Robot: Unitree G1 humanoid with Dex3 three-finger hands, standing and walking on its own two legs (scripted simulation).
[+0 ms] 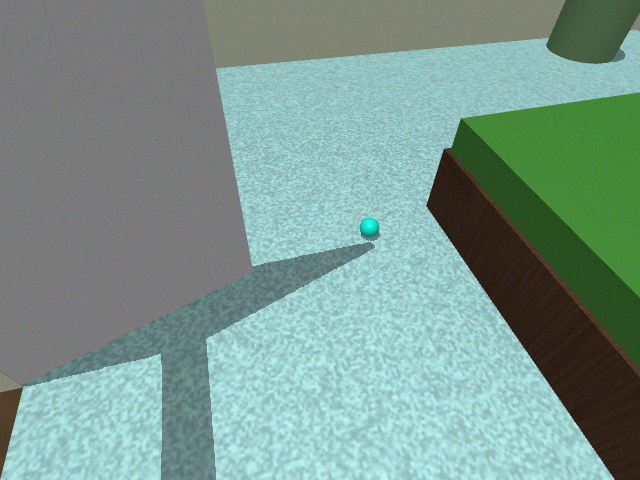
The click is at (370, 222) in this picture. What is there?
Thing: free ball
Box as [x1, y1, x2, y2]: [360, 218, 378, 236]
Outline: 366,218 360,224 360,231 366,236 372,236 377,232 378,224 374,219
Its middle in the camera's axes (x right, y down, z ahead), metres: +0.22 -0.09 +1.69
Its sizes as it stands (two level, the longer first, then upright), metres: 0.087 0.087 0.087
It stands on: the floor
